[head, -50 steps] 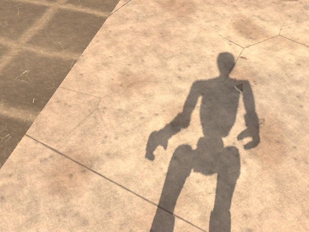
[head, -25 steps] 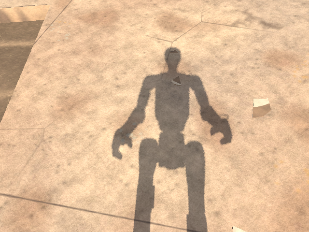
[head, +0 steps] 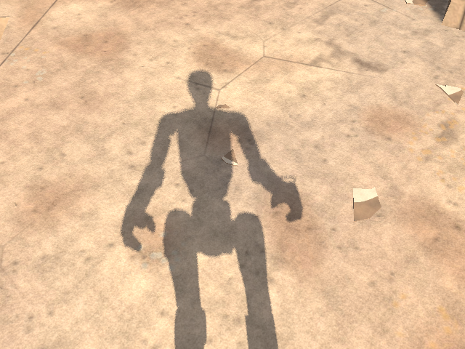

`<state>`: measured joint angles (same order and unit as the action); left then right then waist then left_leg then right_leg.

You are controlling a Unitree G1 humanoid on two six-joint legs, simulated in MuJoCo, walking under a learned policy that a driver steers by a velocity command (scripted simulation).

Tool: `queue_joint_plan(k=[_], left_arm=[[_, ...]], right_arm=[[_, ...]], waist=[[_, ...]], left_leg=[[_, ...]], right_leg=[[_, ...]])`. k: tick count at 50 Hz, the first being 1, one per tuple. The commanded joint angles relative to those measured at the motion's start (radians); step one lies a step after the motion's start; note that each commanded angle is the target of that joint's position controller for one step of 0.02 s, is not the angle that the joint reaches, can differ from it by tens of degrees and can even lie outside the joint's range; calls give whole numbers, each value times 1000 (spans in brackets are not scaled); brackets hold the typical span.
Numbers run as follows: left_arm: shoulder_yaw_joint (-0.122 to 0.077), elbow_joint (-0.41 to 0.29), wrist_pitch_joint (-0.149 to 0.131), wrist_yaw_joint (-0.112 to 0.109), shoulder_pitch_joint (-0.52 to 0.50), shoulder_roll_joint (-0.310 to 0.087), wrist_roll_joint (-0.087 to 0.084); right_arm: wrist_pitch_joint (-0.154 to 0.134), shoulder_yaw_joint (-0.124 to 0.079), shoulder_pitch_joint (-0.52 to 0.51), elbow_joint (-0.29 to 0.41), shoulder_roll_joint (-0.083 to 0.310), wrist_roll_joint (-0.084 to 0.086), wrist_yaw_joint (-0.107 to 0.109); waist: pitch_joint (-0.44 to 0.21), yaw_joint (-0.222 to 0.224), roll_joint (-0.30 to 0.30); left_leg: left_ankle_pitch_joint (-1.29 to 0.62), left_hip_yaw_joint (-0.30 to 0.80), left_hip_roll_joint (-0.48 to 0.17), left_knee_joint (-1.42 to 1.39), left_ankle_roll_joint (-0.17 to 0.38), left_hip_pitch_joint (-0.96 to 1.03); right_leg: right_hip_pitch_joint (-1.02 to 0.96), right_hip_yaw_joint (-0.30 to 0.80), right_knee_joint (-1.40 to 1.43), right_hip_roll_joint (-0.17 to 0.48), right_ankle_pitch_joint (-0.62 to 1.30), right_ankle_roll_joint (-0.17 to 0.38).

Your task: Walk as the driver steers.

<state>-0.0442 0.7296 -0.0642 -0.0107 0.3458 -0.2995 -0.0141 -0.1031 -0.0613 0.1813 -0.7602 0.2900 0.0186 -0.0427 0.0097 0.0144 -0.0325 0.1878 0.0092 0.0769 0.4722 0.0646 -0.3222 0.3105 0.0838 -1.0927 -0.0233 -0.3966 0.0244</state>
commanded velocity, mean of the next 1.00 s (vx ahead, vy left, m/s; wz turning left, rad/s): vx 0.27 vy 0.00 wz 0.32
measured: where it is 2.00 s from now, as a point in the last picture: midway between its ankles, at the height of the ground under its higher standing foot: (217, 249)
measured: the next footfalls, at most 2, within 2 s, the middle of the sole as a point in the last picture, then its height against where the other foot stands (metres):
right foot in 0.36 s outside the picture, level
left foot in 0.78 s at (173, 348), level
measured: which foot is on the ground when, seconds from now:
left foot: down 0.00-0.36, up 0.38-0.76, down 0.78-1.00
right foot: up 0.00-0.34, down 0.36-0.78, up 0.80-1.00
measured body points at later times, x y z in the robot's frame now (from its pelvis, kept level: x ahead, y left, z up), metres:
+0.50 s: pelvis +0.28 -0.02 +0.00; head +0.31 -0.01 +0.45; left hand +0.37 +0.28 -0.08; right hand +0.43 -0.27 -0.12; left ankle +0.16 +0.09 -0.64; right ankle +0.35 -0.11 -0.74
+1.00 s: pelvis +0.39 +0.04 +0.00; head +0.42 +0.06 +0.44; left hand +0.37 +0.34 -0.13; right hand +0.66 -0.12 -0.09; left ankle +0.44 +0.17 -0.74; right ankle +0.40 -0.11 -0.68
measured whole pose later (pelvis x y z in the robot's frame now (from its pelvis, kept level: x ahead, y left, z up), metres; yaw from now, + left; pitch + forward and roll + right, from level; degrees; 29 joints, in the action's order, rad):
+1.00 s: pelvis +0.39 +0.04 +0.00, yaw +19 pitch +1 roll +0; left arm -0.05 0.82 0.05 -0.03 0.22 -0.31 -0.02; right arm 0.02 -0.03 0.06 -0.68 0.24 -0.02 0.01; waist 0.06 0.03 -0.02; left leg 0.10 -0.08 -0.02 0.47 0.05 -0.40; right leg 0.43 0.01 -1.02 0.05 -0.50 -0.08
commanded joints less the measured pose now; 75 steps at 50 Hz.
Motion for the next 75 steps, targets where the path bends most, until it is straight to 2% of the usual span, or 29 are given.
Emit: queue_joint_plan(k=[1, 9, 14, 17, 18, 19, 20, 21, 22, 24, 27, 30, 35, 38, 39, 40, 41, 42, 44, 47, 54, 56, 57, 58, 59, 60, 63, 70, 75], left_arm=[[-33, -128, -57, 10, -114, -123, 24], [-2, -185, -54, 19, -310, -32, 24], [-21, -200, -63, 30, -373, -78, 4], [-55, -162, -71, 19, -200, -135, 8], [-70, -149, -70, 9, -44, -182, 24], [-86, -119, -56, 11, 47, -258, 36], [-74, -112, -50, 19, 48, -183, 18], [-55, -122, -46, 15, -10, -111, 16], [-46, -121, -41, 14, -61, -89, 20], [-34, -105, -40, 14, -130, -59, 34], [-41, -84, -50, 14, -188, -74, 26], [-59, -66, -30, -2, -219, -128, 17], [-62, -19, -2, -13, -184, -157, -15], [-49, 10, 2, -1, -170, -139, -28], [-30, 14, -6, 8, -111, -102, 3], [8, 24, -4, 24, 7, -15, 28], [-5, 63, 20, 31, 9, -78, -4], [-27, 42, 40, 28, -44, -146, -27], [-43, 62, 82, -5, -56, -165, -16], [-36, 69, 128, -27, 3, -103, -7], [-37, 89, 107, -8, 55, -85, 9], [-37, 176, 107, 3, 206, -59, 15], [-43, 195, 94, -3, 275, -86, 19], [-55, 121, 64, 2, 174, -214, 18], [-65, 80, 36, -3, 68, -232, 44], [-55, 62, 14, -13, -9, -203, 37], [-28, 87, 1, -19, 55, -105, 9], [-36, 105, 8, -29, 199, -110, 3], [-53, 97, 26, -31, 189, -136, -15]], right_arm=[[10, -23, 92, 43, 114, -14, 14], [31, -38, 156, 19, 166, 9, 55], [50, -39, 218, 0, 164, 20, 67], [58, -36, 184, 17, 144, 10, 63], [58, -17, 174, 45, 94, -10, 57], [48, 12, 323, 63, -2, 9, 56], [46, 3, 339, 54, 80, 27, 58], [50, -17, 235, 58, 151, 31, 58], [55, -20, 163, 73, 155, 19, 59], [64, -28, 107, 96, 131, 6, 53], [92, -19, 118, 115, 70, -1, 55], [96, -9, 99, 135, 51, -9, 39], [93, -18, 13, 178, 80, -15, -3], [77, -40, 93, 153, 124, -32, 9], [74, -54, 105, 165, 201, -50, 29], [79, -26, 55, 196, 190, -92, 49], [83, 3, 51, 192, 86, -72, 46], [91, -7, 5, 185, 116, -45, 37], [107, -16, -40, 167, 142, -29, 38], [114, -17, -139, 148, 132, -40, 54], [91, -50, -155, 99, 166, 8, 74], [94, -43, -227, 112, 111, 18, 70], [94, -27, -227, 117, 30, 12, 58], [80, -19, -257, 159, 3, 20, 46], [54, -32, -294, 171, 73, 42, 40], [37, -49, -259, 150, 129, 38, 42], [21, -56, -241, 100, 110, -21, 42], [2, -30, -351, 124, 35, 2, 14], [-20, -25, -383, 148, 60, 12, -5]], waist=[[-3, -45, 81], [29, -75, 114], [15, -73, 131], [-74, 32, 136], [-229, 102, 71], [-386, 53, -229], [-359, 52, -255], [-201, 72, -128], [-107, 61, -50], [6, 15, -51], [27, -34, -70], [-35, -36, -82], [-67, -15, -48], [-101, -73, 10], [-165, -64, 133], [-303, 3, 312], [-409, -39, 209], [-318, -34, 185], [-248, -27, 113], [-138, 27, 199], [-101, 62, 180], [-19, 133, 68], [28, 135, -161], [127, 80, -216], [184, 62, -165], [212, 15, -145], [117, 27, -90], [92, 94, -121], [106, 91, -149]], left_leg=[[5, 434, -278, -262, 199, 321], [-226, 256, -166, -268, 151, 95], [-170, 368, -216, -174, 109, 179], [-331, 361, -168, 33, 60, 179], [-221, 308, -114, 287, 29, 71], [295, 179, 34, 629, -35, -266], [397, 180, -35, 789, -45, -407], [303, 173, -80, 832, -50, -447], [225, 136, -116, 816, -56, -425], [169, 124, -155, 744, -69, -362], [185, 69, -143, 626, -108, -300], [-8, 27, -143, 424, -119, -232], [-130, 11, -106, 176, -72, -61], [-294, -8, -56, -35, -3, 148], [-864, 113, -206, -24, 54, 302], [-1338, 393, -511, 51, 268, 504], [-1270, 365, -515, 53, 308, 425], [-1135, 294, -454, 36, 287, 377], [-695, 234, -403, -43, 229, 273], [100, 145, -324, -228, 164, 18], [413, 83, -357, -293, 94, -45], [456, -32, -275, -100, 12, -154], [446, -144, -171, 295, -56, -337], [350, -33, -67, 454, -80, -569], [254, 65, -101, 495, -62, -614], [119, 78, -123, 489, -60, -602], [-83, 53, -120, 416, -92, -501], [-216, 20, -70, 143, -125, -378], [-153, 21, -58, 10, -113, -241]], right_leg=[[409, 24, -16, 103, 102, -12], [220, -45, 472, 33, 410, -94], [120, 6, 603, 10, 430, -65], [-138, -14, 667, 26, 361, 7], [-399, 109, 628, 168, 305, 73], [-745, 533, 675, 416, 155, 232], [-711, 723, 758, 462, -46, 251], [-576, 569, 782, 412, -58, 208], [-447, 419, 796, 366, 65, 179], [-256, 232, 840, 296, 356, 162], [-153, 36, 832, 275, 870, 176], [-160, -86, 831, 259, 931, 175], [-164, -133, 754, 256, 804, 148], [-136, -124, 545, 199, 718, 89], [-53, -163, 387, 122, 470, 16], [140, -112, 103, 34, -301, -63], [73, 50, 41, 58, -383, -83], [132, 23, -32, 53, -381, -93], [177, 20, -89, 67, -279, -112], [87, -87, -22, 65, -90, -134], [-149, -190, 407, 62, -23, 24], [-255, -197, 620, 34, 4, 87], [-305, 123, 781, 204, -232, 162], [-220, 596, 973, 393, -517, 291], [-158, 676, 1092, 427, -588, 315], [-166, 574, 1072, 392, -418, 254], [-257, 312, 996, 273, -62, 158], [-290, 193, 935, 211, 178, 148], [-267, 252, 857, 233, 257, 147]])
Keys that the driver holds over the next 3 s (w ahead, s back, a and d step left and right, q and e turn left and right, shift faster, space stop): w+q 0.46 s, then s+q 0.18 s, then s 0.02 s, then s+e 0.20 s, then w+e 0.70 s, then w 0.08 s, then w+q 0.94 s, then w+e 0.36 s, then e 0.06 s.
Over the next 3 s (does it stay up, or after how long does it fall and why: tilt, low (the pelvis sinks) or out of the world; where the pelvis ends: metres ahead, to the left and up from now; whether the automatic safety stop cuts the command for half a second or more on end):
stays up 1.30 0.22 0.00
